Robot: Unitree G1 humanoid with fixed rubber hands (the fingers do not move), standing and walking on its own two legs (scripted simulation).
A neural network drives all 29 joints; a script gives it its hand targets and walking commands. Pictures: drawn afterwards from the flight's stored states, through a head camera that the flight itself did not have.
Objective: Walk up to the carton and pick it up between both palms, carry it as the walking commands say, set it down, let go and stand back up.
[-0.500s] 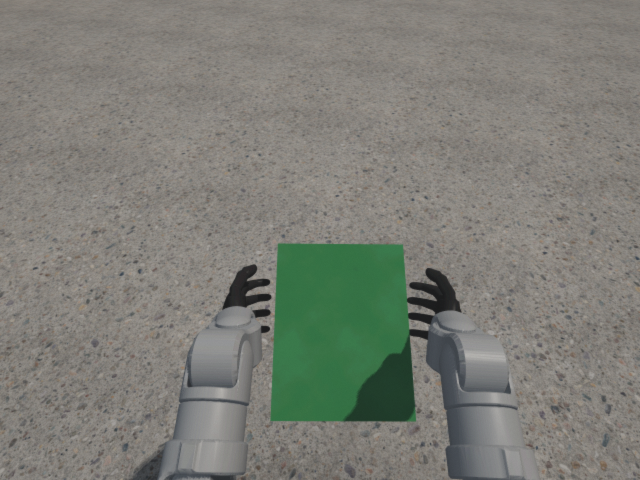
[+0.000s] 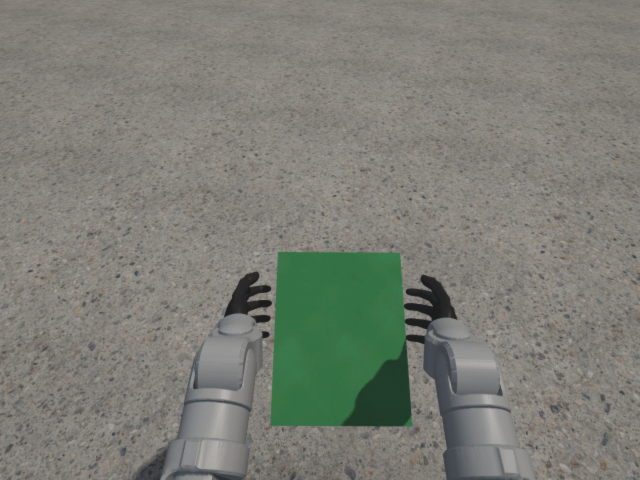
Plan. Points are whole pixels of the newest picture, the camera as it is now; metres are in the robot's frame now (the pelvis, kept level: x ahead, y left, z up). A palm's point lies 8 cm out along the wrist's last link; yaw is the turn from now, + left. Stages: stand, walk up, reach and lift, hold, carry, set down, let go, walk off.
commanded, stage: carry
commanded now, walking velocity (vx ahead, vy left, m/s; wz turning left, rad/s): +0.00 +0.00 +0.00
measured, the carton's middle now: (336, 339) +0.35 +0.00 -0.06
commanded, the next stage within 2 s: none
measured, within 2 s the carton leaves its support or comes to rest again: neither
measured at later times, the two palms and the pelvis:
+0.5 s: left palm (232, 328) +0.30 +0.13 +0.05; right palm (434, 332) +0.29 -0.13 +0.05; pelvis +0.00 +0.01 +0.00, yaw +0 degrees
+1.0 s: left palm (226, 331) +0.30 +0.14 +0.04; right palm (428, 335) +0.29 -0.12 +0.04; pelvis +0.00 +0.02 +0.00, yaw +0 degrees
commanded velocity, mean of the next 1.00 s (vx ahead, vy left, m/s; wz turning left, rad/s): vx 0.00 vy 0.00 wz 0.00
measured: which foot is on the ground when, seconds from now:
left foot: down 0.00-1.00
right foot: down 0.00-1.00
